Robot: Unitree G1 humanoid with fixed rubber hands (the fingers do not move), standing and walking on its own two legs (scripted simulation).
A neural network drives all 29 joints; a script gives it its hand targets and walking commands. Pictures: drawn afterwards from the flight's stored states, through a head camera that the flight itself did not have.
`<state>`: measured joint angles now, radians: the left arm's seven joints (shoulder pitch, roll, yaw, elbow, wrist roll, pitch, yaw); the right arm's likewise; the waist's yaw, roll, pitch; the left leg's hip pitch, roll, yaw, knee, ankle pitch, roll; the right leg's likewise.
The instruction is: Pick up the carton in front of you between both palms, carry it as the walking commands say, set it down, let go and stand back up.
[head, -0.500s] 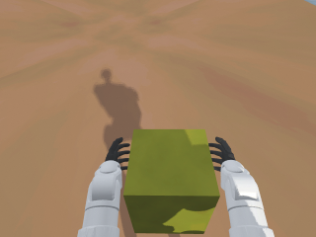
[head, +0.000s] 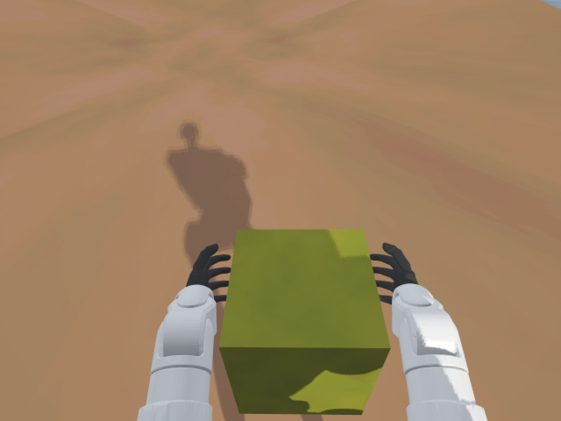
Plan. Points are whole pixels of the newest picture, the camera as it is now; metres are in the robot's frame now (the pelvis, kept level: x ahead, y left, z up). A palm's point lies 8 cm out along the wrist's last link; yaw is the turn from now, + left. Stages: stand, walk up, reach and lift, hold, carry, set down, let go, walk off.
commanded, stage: hold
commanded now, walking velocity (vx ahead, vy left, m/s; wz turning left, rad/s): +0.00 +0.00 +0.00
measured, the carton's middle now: (300, 323) +0.29 +0.00 -0.07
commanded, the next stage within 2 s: set down in 0.40 s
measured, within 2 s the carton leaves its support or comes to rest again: neither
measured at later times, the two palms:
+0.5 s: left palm (185, 315) +0.25 +0.16 +0.05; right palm (395, 280) +0.30 -0.14 +0.05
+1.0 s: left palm (220, 316) +0.33 +0.15 -0.11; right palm (376, 307) +0.35 -0.14 -0.11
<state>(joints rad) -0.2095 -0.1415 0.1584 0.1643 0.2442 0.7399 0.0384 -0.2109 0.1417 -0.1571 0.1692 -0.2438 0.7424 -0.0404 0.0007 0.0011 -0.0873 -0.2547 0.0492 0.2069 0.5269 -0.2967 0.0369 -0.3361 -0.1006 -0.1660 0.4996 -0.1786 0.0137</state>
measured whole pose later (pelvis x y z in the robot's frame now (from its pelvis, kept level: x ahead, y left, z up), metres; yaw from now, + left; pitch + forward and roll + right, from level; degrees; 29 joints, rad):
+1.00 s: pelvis -0.03 -0.03 -0.04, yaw +10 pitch +20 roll +0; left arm -0.63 -0.16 0.43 0.61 0.36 0.20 0.04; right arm -0.56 0.21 -0.49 0.50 -0.35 0.22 -0.06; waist -0.05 0.02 0.07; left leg -0.87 -0.06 -0.09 0.82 -0.30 0.00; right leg -0.89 0.04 0.07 0.79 -0.25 0.02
